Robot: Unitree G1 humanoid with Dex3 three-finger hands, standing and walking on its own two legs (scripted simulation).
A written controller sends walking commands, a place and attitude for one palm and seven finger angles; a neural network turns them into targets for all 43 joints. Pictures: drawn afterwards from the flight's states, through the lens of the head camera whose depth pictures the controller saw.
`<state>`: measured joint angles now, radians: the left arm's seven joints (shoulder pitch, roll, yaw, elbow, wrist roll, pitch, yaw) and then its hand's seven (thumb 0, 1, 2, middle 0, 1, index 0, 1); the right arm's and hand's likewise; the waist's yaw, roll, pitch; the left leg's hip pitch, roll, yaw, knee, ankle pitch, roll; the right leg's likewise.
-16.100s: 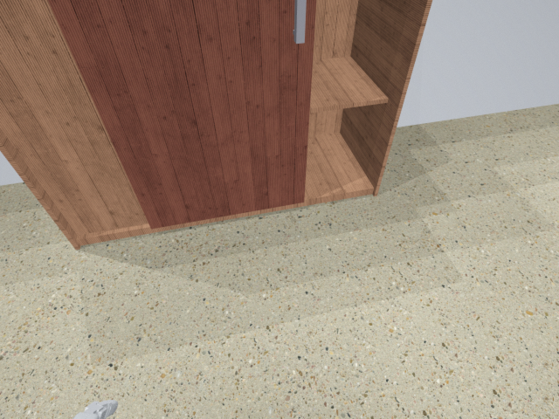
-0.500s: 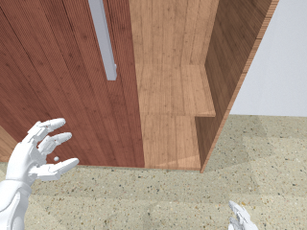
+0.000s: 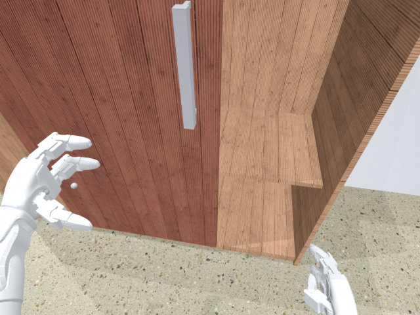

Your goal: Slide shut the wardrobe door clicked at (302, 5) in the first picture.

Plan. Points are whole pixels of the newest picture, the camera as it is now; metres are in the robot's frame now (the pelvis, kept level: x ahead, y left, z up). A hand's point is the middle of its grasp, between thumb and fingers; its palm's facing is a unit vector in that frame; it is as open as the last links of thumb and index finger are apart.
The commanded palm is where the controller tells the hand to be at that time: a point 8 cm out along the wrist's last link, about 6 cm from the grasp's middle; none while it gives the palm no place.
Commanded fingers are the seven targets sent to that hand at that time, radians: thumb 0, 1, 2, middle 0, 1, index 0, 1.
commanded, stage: raise the hand with hooked fingers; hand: left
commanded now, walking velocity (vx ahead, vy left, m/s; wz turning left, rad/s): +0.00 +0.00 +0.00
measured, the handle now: (188, 71) +0.57 +0.13 +0.21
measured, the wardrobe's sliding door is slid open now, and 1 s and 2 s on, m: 0.38 0.38 0.38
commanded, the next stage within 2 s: move the hooked fingers beside the handle in 0.76 s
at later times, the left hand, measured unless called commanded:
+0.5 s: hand (86, 164) +0.28 +0.24 +0.19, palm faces -0.03 -1.00 -0.08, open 14.0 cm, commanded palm +0.25 +0.29 +0.20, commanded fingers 0.00 -0.50 0.30 -0.30 -1.20 -0.30 -1.20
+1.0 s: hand (76, 159) +0.28 +0.26 +0.19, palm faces +0.04 -1.00 -0.06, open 14.0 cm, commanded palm +0.26 +0.29 +0.20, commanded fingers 0.00 -0.50 0.30 -0.30 -1.20 -0.30 -1.20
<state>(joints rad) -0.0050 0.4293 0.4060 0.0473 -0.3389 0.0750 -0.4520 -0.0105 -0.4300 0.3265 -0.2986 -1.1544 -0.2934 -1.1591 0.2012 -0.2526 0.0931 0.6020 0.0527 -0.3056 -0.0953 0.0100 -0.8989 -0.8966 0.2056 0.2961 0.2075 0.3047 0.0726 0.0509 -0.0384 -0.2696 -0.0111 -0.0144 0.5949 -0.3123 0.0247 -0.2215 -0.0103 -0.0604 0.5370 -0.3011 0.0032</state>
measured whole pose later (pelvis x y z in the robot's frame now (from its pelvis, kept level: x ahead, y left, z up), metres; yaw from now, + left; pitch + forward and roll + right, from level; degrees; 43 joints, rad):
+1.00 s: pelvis +0.00 -0.02 +0.01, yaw +0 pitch -2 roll -1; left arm -0.18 0.48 0.48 0.23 -0.34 0.14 -0.50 -0.02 -0.50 0.30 -0.31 -1.20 -0.30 -1.20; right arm 0.22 -0.27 0.09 0.63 0.07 -0.27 -0.10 0.01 -0.90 -0.90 0.20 0.30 0.21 0.30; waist 0.06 0.07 -0.03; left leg -0.22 0.01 -0.03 0.52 -0.27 -0.01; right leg -0.18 0.02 -0.07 0.47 -0.27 -0.03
